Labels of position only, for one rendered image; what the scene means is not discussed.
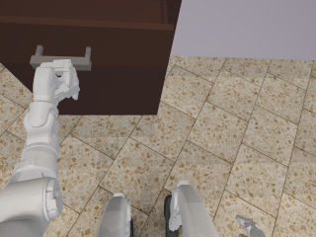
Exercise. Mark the left robot upper arm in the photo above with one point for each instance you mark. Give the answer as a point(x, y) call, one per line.
point(27, 207)

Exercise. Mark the handle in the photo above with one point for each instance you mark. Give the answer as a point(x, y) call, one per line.
point(78, 62)

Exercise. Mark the drawer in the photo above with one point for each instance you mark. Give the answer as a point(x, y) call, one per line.
point(119, 32)

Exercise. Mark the robot left thigh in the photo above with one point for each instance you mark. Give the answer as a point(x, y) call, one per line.
point(116, 215)

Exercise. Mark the robot right foot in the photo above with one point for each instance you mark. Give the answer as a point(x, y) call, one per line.
point(167, 215)

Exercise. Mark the cabinet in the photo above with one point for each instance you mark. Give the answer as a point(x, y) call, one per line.
point(109, 90)

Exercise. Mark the robot right hand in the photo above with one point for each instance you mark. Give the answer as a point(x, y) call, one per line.
point(250, 227)

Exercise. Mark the robot left hand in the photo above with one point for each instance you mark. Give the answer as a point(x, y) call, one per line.
point(46, 82)

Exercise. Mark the robot left forearm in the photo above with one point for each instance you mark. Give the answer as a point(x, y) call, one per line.
point(41, 149)

